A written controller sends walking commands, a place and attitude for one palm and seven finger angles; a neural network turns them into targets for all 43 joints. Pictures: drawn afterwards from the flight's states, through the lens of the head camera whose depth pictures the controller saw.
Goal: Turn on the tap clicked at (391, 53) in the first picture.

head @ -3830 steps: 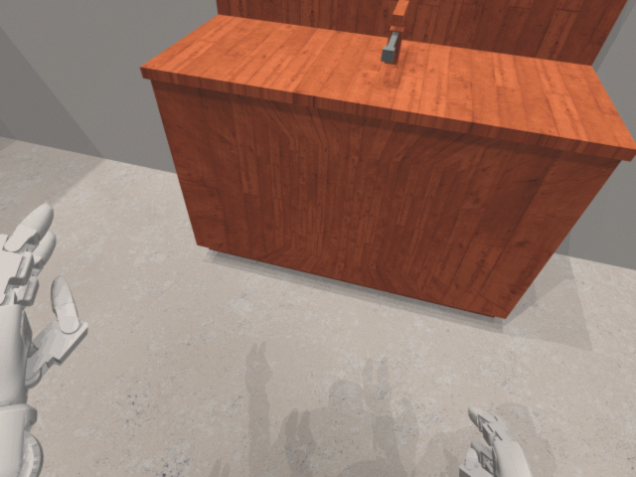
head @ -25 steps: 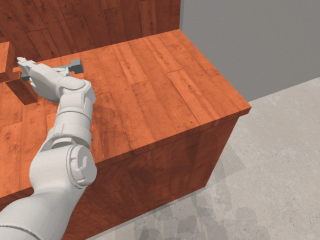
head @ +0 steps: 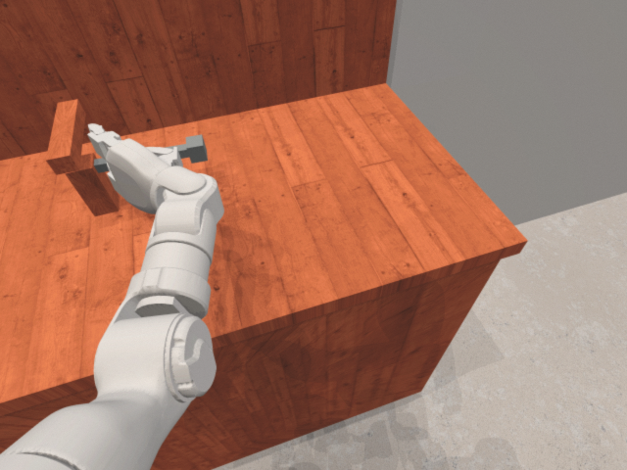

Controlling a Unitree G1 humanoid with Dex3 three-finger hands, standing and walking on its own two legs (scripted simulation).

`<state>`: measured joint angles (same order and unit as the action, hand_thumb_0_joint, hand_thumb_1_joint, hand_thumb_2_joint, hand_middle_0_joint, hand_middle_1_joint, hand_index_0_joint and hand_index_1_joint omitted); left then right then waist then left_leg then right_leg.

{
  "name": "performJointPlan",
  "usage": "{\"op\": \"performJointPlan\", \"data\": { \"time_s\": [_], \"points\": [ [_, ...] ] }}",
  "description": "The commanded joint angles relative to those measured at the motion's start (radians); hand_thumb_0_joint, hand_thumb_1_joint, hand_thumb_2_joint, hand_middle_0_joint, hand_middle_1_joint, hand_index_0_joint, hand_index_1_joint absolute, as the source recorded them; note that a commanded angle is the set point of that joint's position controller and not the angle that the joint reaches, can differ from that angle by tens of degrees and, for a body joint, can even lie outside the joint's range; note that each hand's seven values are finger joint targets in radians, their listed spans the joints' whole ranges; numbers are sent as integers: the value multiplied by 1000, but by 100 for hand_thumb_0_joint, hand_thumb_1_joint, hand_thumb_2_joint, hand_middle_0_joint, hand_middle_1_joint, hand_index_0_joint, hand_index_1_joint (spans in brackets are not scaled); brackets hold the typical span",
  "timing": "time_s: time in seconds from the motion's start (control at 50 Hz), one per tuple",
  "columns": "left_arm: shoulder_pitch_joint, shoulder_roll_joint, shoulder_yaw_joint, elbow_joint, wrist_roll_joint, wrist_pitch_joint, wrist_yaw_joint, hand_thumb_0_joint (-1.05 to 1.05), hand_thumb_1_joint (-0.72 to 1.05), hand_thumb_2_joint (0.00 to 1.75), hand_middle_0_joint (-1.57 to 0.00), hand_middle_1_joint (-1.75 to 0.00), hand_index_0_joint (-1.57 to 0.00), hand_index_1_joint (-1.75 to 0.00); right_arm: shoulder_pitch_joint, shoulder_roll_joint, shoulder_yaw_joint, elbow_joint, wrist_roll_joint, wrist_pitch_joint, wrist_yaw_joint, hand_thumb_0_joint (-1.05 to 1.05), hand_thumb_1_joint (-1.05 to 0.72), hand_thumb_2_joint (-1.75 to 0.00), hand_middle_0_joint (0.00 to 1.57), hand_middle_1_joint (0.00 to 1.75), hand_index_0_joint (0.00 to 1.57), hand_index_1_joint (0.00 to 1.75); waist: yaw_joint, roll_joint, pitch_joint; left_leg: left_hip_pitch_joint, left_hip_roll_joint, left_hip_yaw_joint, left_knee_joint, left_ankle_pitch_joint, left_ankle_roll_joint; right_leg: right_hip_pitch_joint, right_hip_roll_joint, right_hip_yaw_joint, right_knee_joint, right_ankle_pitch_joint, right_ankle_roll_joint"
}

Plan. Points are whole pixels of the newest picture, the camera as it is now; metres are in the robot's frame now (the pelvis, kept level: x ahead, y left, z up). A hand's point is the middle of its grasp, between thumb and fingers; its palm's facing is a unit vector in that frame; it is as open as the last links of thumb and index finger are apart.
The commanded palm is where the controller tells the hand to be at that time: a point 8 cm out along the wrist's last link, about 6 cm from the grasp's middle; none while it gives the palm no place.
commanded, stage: lift the hand up off the lever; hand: left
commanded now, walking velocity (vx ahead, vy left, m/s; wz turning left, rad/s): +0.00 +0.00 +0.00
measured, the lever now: (196, 148) +0.55 +0.16 +0.12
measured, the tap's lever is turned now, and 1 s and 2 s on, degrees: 86 86 86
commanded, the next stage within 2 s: draw the hand back beside the body in 0.66 s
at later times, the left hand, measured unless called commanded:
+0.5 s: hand (181, 150) +0.46 +0.15 +0.18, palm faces +0.76 -0.64 -0.10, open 7.8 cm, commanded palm +0.41 +0.18 +0.19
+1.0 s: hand (193, 171) +0.42 +0.13 +0.19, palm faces +0.38 -0.92 -0.03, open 7.8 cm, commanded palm +0.36 +0.20 +0.19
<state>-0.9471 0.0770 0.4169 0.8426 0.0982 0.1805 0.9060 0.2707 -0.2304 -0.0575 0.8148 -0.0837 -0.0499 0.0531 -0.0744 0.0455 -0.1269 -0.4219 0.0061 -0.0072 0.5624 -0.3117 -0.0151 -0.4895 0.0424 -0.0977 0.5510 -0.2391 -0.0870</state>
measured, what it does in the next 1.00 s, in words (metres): stands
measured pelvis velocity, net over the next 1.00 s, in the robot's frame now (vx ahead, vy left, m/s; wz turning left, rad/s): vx -0.01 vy -0.01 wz -0.05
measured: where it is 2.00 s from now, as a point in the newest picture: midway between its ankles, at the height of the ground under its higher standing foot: outside the picture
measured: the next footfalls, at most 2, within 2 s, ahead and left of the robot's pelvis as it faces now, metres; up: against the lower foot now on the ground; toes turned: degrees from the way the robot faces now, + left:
none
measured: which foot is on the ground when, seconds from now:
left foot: down 0.00-1.00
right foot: down 0.00-1.00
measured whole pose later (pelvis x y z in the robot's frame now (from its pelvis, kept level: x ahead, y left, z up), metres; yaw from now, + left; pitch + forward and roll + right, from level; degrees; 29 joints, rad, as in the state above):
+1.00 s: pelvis -0.01 -0.01 +0.01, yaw -3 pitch +1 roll +1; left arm -0.59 0.13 0.24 0.46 -0.06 0.22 0.36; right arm 0.23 -0.24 -0.02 0.74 0.02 0.02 -0.08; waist -0.03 0.05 -0.06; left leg -0.17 0.02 0.04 0.41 -0.25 -0.01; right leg -0.27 0.07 -0.05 0.43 -0.18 -0.10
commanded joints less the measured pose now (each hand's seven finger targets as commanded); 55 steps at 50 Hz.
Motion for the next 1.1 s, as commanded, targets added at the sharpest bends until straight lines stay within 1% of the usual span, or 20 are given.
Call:
{"op": "performJointPlan", "data": {
  "time_s": [0.0, 0.14, 0.2, 0.28, 0.3, 0.42, 0.52, 0.62, 0.74, 0.76, 0.78, 0.8, 0.86, 0.88, 0.94, 0.96, 0.98, 1.0, 1.04, 1.08],
  "points": [
    [-504, 167, -62, -268, 28, -28, -1, 0, 90, 90, -15, -15, -15, -15, -5, -120, -32, -97, 6, -28, -14, 0, -90, -90, 20, 30, 20, 30, 3, -73, -351, 56, -17, 33, -49, 303, 24, 339, -51, 61, -56, 331, 76],
    [-488, 107, -104, -286, 29, 33, 0, 0, 90, 90, -15, -15, -15, -15, -38, -111, -29, -96, 9, -21, -12, 0, -90, -90, 20, 30, 20, 30, 11, -82, -301, 84, -11, 31, -64, 334, 11, 322, -47, 47, -65, 314, 67],
    [-500, 76, -131, -316, 26, 42, 0, 0, 90, 90, -15, -15, -15, -15, -57, -105, -28, -97, 11, -23, -13, 0, -90, -90, 20, 30, 20, 30, 15, -52, -304, 111, -9, 28, -65, 354, 1, 309, -43, 41, -62, 304, 61],
    [-489, 78, -124, -378, 18, 51, 3, 0, 90, 90, -15, -15, -15, -15, -72, -103, -31, -103, 10, -23, -14, 0, -90, -90, 20, 30, 20, 30, 36, -60, -353, 135, -11, 26, -61, 404, -10, 345, -42, 38, -53, 346, 59],
    [-480, 51, -147, -390, 15, 57, 2, 0, 90, 90, -15, -15, -15, -15, -76, -98, -29, -106, 12, -24, -13, 0, -90, -90, 20, 30, 20, 30, 36, -60, -352, 139, -10, 30, -62, 418, -10, 352, -44, 39, -52, 369, 60],
    [-460, 87, -110, -366, 5, 99, 6, 0, 90, 90, -15, -15, -15, -15, -108, -98, -20, -105, 19, -10, -25, 0, -90, -90, 20, 30, 20, 30, 49, -109, -326, 106, -16, 35, -80, 362, -3, 380, -57, 49, -75, 354, 69],
    [-479, 105, -97, -315, 16, 109, 12, 0, 90, 90, -15, -15, -15, -15, -123, -97, -9, -98, 21, -6, -34, 0, -90, -90, 20, 30, 20, 30, 40, -151, -275, 71, -18, 34, -92, 282, 13, 364, -66, 63, -102, 296, 81],
    [-519, 99, -117, -358, 34, 92, 11, 0, 90, 90, -15, -15, -15, -15, -124, -91, -13, -100, 20, -13, -36, 0, -90, -90, 20, 30, 20, 30, 36, -80, -324, 95, -20, 40, -84, 286, 15, 368, -66, 71, -97, 306, 78],
    [-491, 111, -110, -310, 12, 97, -6, 0, 90, 90, -15, -15, -15, -15, -125, -98, -11, -98, 31, -20, -46, 0, -90, -90, 20, 30, 20, 30, 27, -135, -277, 56, -25, 33, -97, 204, 24, 361, -76, 89, -130, 229, 92],
    [-405, 84, -277, -404, 31, 97, -176, 0, 90, 90, -15, -15, -15, -15, -111, -131, -16, -114, 41, 7, -71, 0, -90, -90, 20, 30, 20, 30, 7, -148, -298, 109, -30, 52, -95, 238, 40, 411, -66, 109, -99, 331, 81],
    [-387, 177, -200, -434, 13, 84, -249, 0, 90, 90, -15, -16, -15, -16, -98, -133, -19, -143, 54, 12, -91, 0, -90, -90, 20, 30, 20, 30, 25, -122, -343, 128, -34, 55, -100, 263, 50, 449, -68, 111, -101, 388, 81],
    [-361, 216, -188, -437, 3, 75, -293, 0, 90, 90, -15, -16, -15, -16, -92, -129, -12, -149, 62, 13, -106, 0, -90, -90, 20, 30, 20, 30, 35, -120, -351, 136, -35, 59, -107, 273, 55, 486, -76, 127, -105, 439, 92],
    [-173, 208, -200, -537, -76, 35, -453, 0, 90, 90, -16, -17, -16, -17, -105, -109, 8, -189, 90, 23, -134, 0, -90, -90, 20, 30, 20, 30, 71, -143, -311, 156, -25, 49, -143, 271, 53, 553, -77, 142, -128, 495, 100],
    [-101, 251, -163, -563, -109, 6, -507, 0, 90, 90, -16, -17, -16, -17, -112, -111, 13, -199, 99, 27, -141, 0, -90, -90, 20, 30, 20, 30, 87, -140, -295, 157, -22, 44, -158, 264, 53, 573, -73, 140, -134, 480, 95],
    [65, 295, -103, -651, -171, -20, -564, 0, 90, 90, -16, -18, -16, -18, -159, -93, 32, -237, 121, 25, -152, 0, -90, -90, 20, 30, 20, 30, 129, -168, -208, 157, -11, 49, -182, 210, 54, 586, -87, 177, -182, 408, 112],
    [227, 498, -74, -558, -166, -60, -623, 0, 90, 90, -16, -18, -16, -18, -149, -105, 30, -220, 119, 23, -122, 0, -90, -90, 20, 30, 20, 30, 104, -141, -139, 143, 8, 46, -215, 149, 54, 614, -124, 207, -197, 368, 137],
    [245, 529, -46, -584, -178, -96, -656, 0, 90, 90, -16, -19, -16, -19, -168, -101, 33, -233, 125, 29, -110, 0, -90, -90, 20, 30, 20, 30, 131, -103, -108, 126, 2, 41, -222, 117, 53, 619, -127, 208, -204, 291, 126],
    [248, 532, -60, -644, -183, -127, -676, 0, 90, 90, -16, -19, -16, -19, -192, -95, 36, -250, 128, 26, -109, 0, -90, -90, 20, 30, 20, 30, 125, -113, -80, 126, 4, 43, -218, 108, 57, 612, -132, 228, -219, 245, 123],
    [202, 512, -114, -797, -188, -192, -715, 0, 90, 90, -16, -19, -16, -19, -238, -92, 33, -275, 132, 6, -105, 0, -90, -90, 20, 30, 20, 30, 112, -59, -58, 180, 5, 44, -217, 99, 56, 561, -134, 240, -265, 147, 105],
    [183, 480, -165, -926, -187, -249, -743, 0, 90, 90, -17, -20, -17, -20, -271, -90, 29, -290, 133, -23, -100, 0, -90, -90, 20, 30, 20, 30, 102, 36, -46, 244, 1, 49, -214, 98, 57, 489, -121, 233, -309, 45, 85]
  ]
}}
